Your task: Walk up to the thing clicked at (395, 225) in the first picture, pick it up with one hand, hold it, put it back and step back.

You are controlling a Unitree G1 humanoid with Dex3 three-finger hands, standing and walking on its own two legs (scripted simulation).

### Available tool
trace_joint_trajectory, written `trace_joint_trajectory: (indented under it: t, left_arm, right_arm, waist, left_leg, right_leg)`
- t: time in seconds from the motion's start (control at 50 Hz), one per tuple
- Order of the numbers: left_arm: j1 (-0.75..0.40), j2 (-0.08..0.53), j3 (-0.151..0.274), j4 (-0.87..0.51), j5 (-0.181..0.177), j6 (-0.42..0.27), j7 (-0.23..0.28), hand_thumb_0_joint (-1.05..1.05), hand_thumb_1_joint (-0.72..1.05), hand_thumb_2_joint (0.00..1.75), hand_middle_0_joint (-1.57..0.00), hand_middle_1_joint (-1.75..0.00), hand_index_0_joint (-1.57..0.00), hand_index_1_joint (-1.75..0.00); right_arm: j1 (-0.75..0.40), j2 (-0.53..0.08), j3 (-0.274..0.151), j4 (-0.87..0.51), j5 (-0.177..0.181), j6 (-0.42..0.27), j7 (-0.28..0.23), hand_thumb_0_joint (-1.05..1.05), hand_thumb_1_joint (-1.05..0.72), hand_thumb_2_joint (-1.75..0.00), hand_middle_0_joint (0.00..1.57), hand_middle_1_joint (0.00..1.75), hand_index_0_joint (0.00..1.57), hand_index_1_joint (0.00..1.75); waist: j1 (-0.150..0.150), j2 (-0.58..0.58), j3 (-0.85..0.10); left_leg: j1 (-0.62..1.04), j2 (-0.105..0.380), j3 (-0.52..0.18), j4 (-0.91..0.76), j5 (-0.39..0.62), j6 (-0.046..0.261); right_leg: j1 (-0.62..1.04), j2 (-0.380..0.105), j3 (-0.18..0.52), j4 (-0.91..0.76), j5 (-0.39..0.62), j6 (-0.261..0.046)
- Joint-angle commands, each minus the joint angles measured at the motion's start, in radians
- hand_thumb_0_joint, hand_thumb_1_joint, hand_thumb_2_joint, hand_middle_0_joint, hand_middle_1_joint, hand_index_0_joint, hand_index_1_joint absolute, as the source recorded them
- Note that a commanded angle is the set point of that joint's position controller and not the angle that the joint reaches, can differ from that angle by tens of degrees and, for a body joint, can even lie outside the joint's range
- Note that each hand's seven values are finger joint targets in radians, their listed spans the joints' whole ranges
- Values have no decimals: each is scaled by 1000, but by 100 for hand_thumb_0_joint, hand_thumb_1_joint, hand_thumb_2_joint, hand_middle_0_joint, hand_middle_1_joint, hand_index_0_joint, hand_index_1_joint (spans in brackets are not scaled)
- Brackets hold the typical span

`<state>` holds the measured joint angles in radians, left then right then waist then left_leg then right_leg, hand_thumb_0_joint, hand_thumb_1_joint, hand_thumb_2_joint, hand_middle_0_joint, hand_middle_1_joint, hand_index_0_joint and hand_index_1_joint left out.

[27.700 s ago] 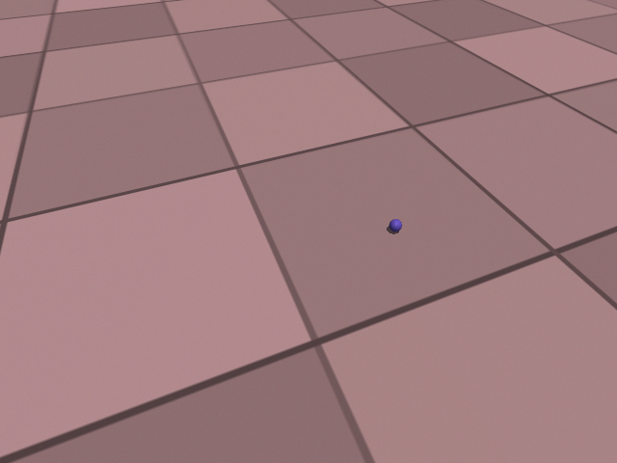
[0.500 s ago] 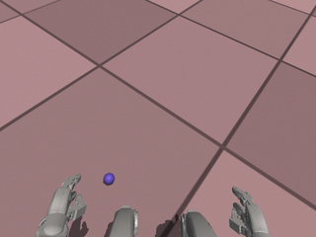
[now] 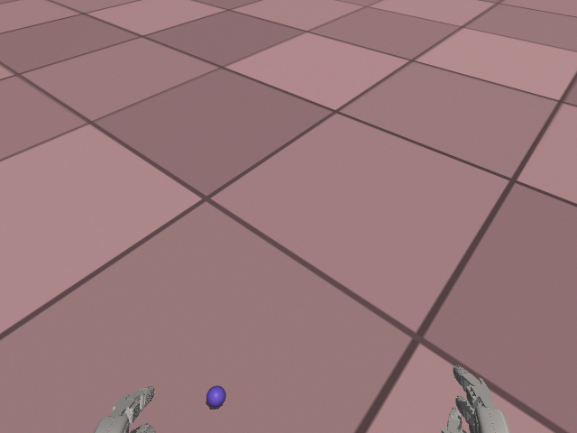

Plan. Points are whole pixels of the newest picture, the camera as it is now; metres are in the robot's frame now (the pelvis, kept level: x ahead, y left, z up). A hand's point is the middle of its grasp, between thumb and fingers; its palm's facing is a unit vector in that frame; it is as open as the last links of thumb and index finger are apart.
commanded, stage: home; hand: left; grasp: from above
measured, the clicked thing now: (216, 396) +0.42 +0.24 -0.69
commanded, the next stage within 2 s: stand in 1.86 s
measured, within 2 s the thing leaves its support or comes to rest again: neither
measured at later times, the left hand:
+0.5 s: hand out of the picture +0.16 +0.18 -0.05, palm faces +0.05 -0.98 -0.21, open 7.4 cm
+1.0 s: hand out of the picture +0.15 +0.18 -0.05, palm faces +0.05 -0.98 -0.21, open 7.4 cm
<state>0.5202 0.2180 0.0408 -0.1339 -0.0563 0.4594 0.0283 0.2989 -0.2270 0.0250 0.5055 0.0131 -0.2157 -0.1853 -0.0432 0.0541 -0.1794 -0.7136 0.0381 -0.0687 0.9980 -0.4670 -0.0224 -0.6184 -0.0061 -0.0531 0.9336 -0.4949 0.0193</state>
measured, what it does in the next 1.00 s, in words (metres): stands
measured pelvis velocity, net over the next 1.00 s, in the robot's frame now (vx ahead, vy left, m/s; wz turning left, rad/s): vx -0.01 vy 0.00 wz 0.00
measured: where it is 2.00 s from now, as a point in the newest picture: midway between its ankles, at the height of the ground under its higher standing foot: outside the picture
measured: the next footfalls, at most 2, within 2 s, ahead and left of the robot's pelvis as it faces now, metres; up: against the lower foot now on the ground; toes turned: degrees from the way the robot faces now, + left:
none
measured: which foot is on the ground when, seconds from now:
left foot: down 0.00-1.00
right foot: down 0.00-1.00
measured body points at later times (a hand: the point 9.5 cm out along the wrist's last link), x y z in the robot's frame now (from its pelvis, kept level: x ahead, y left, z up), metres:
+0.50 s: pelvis +0.00 +0.00 +0.00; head +0.02 +0.00 +0.45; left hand +0.16 +0.23 -0.03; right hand +0.15 -0.25 -0.07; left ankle +0.02 +0.13 -0.68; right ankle -0.02 -0.13 -0.68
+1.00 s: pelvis -0.01 +0.00 +0.00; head +0.00 +0.00 +0.45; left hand +0.14 +0.23 -0.03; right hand +0.15 -0.25 -0.06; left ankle +0.02 +0.13 -0.68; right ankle -0.02 -0.13 -0.68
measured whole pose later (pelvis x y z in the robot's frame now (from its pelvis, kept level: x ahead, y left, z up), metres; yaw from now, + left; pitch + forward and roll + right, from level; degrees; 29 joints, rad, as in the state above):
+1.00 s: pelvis -0.01 +0.00 +0.00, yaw +0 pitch +9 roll -3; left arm 0.49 0.23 0.03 -0.11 -0.05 0.46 0.02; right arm 0.29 -0.22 0.03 0.53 0.01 -0.25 -0.18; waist -0.04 0.04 -0.16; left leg -0.70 0.04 -0.07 1.00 -0.45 -0.02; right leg -0.61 -0.01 -0.05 0.94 -0.48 0.02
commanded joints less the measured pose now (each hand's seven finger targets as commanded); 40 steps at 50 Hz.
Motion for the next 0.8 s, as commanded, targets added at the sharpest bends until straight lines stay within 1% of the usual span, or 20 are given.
trace_joint_trajectory:
  t: [0.0, 0.06, 0.08, 0.1, 0.14, 0.18, 0.32, 0.38, 0.4, 0.42, 0.48, 0.54, 0.58, 0.6, 0.62, 0.68, 0.72, 0.74, 0.76, 0.78]
  left_arm:
    - [-54, 105, 60, -185, 9, -56, -8, 0, 90, 90, -20, -30, -20, -30]
    - [-53, 104, 53, -193, 13, -59, -9, 0, 90, 90, -20, -30, -20, -30]
    - [-52, 112, 60, -192, 16, -59, -6, 0, 90, 90, -20, -30, -20, -30]
    - [-50, 109, 64, -191, 16, -59, -5, 0, 90, 90, -20, -30, -20, -30]
    - [-43, 104, 52, -195, 15, -62, -4, 0, 90, 90, -20, -30, -20, -30]
    - [-37, 105, 53, -185, 16, -63, -3, 0, 90, 90, -20, -30, -20, -30]
    - [-30, 102, 54, -175, 12, -59, 0, 0, 90, 90, -20, -30, -20, -30]
    - [-50, 104, 46, -176, 10, -60, -2, 0, 90, 90, -20, -30, -20, -30]
    - [-39, 108, 55, -170, 13, -60, 0, 0, 90, 90, -20, -30, -20, -30]
    - [-42, 102, 49, -165, 11, -59, -2, 0, 90, 90, -20, -30, -20, -30]
    - [-42, 108, 59, -173, 11, -58, -1, 0, 90, 90, -20, -30, -20, -30]
    - [-44, 104, 54, -173, 9, -58, -3, 0, 90, 90, -20, -30, -20, -30]
    - [-50, 106, 53, -179, 9, -58, -5, 0, 90, 90, -20, -30, -20, -30]
    - [-39, 110, 57, -186, 11, -56, -4, 0, 90, 90, -20, -30, -20, -30]
    - [-35, 105, 47, -176, 11, -54, -4, 0, 90, 90, -20, -30, -20, -30]
    - [-37, 105, 52, -169, 10, -51, -2, 0, 90, 90, -20, -30, -20, -30]
    - [-50, 111, 55, -177, 11, -50, -2, 0, 90, 90, -20, -30, -20, -30]
    - [-56, 111, 49, -182, 11, -49, -3, 0, 90, 90, -20, -30, -20, -30]
    - [-55, 115, 56, -175, 14, -48, -2, 0, 90, 90, -20, -30, -20, -30]
    - [-58, 109, 51, -173, 14, -47, -2, 0, 90, 90, -20, -30, -20, -30]
  right_arm:
    - [-65, -111, -50, -143, -9, -70, -12, 0, -90, -90, 20, 30, 20, 30]
    - [-69, -112, -48, -140, -10, -75, -9, 0, -90, -90, 20, 30, 20, 30]
    - [-75, -114, -49, -141, -10, -76, -9, 0, -90, -90, 20, 30, 20, 30]
    - [-74, -114, -49, -135, -11, -77, -9, 0, -90, -90, 20, 30, 20, 30]
    - [-72, -114, -50, -132, -11, -77, -8, 0, -90, -90, 20, 30, 20, 30]
    - [-74, -116, -48, -131, -11, -76, -7, 0, -90, -90, 20, 30, 20, 30]
    - [-73, -116, -47, -128, -10, -76, -11, 0, -90, -90, 20, 30, 20, 30]
    - [-76, -117, -48, -123, -11, -78, -11, 0, -90, -90, 20, 30, 20, 30]
    - [-81, -116, -48, -127, -11, -79, -11, 0, -90, -90, 20, 30, 20, 30]
    - [-78, -116, -47, -125, -10, -78, -12, 0, -90, -90, 20, 30, 20, 30]
    - [-81, -115, -48, -125, -9, -80, -12, 0, -90, -90, 20, 30, 20, 30]
    - [-80, -115, -47, -125, -10, -81, -11, 0, -90, -90, 20, 30, 20, 30]
    - [-75, -116, -48, -124, -10, -82, -12, 0, -90, -90, 20, 30, 20, 30]
    - [-75, -116, -50, -125, -9, -82, -13, 0, -90, -90, 20, 30, 20, 30]
    - [-75, -114, -49, -124, -10, -81, -14, 0, -90, -90, 20, 30, 20, 30]
    - [-75, -114, -48, -125, -10, -83, -15, 0, -90, -90, 20, 30, 20, 30]
    - [-77, -114, -48, -124, -9, -82, -15, 0, -90, -90, 20, 30, 20, 30]
    - [-74, -117, -49, -124, -9, -82, -15, 0, -90, -90, 20, 30, 20, 30]
    - [-82, -116, -48, -125, -9, -83, -17, 0, -90, -90, 20, 30, 20, 30]
    - [-79, -114, -47, -125, -9, -83, -16, 0, -90, -90, 20, 30, 20, 30]
  waist:
    - [-11, -16, -41]
    - [-4, 6, -56]
    - [-1, 9, -50]
    - [-4, 5, -61]
    - [-9, 10, -78]
    - [-5, 16, -63]
    - [0, -12, -75]
    - [-4, -14, -75]
    - [2, -10, -61]
    - [1, -18, -53]
    - [6, -12, -59]
    - [7, -7, -49]
    - [0, -4, -65]
    - [7, 6, -70]
    - [0, -3, -67]
    - [2, -27, -61]
    - [6, -15, -57]
    - [-3, -12, -61]
    - [4, -9, -40]
    - [-2, -5, -42]
  left_leg:
    - [134, -41, 40, -138, 197, 37]
    - [152, -42, 42, -142, 203, 33]
    - [149, -42, 43, -143, 203, 33]
    - [161, -39, 40, -144, 214, 32]
    - [169, -40, 37, -138, 236, 32]
    - [163, -37, 32, -143, 240, 30]
    - [164, -35, 37, -133, 265, 34]
    - [166, -33, 28, -140, 257, 32]
    - [157, -33, 30, -142, 247, 31]
    - [154, -33, 30, -145, 233, 32]
    - [155, -31, 30, -149, 226, 32]
    - [144, -33, 29, -153, 198, 32]
    - [155, -32, 31, -152, 207, 32]
    - [160, -30, 32, -154, 219, 29]
    - [156, -32, 33, -145, 228, 31]
    - [145, -35, 40, -133, 226, 36]
    - [143, -35, 39, -140, 214, 35]
    - [153, -34, 39, -144, 206, 35]
    - [139, -32, 38, -150, 189, 34]
    - [144, -33, 38, -153, 175, 34]
  right_leg:
    - [-9, 29, -13, -160, 210, -9]
    - [2, 28, -11, -154, 216, -12]
    - [1, 29, -12, -157, 217, -11]
    - [9, 30, -13, -151, 226, -12]
    - [15, 29, -9, -147, 251, -12]
    - [12, 32, -14, -140, 251, -14]
    - [25, 31, -11, -142, 280, -11]
    - [19, 33, -16, -142, 264, -13]
    - [15, 34, -18, -144, 255, -12]
    - [13, 33, -17, -144, 242, -13]
    - [15, 33, -17, -148, 232, -15]
    - [9, 33, -17, -150, 207, -15]
    - [11, 33, -13, -147, 215, -15]
    - [13, 33, -14, -143, 224, -17]
    - [12, 33, -13, -145, 235, -14]
    - [15, 28, -9, -155, 241, -10]
    - [16, 28, -9, -155, 227, -11]
    - [9, 29, -7, -156, 219, -11]
    - [5, 30, -12, -157, 198, -12]
    - [-1, 30, -10, -158, 187, -13]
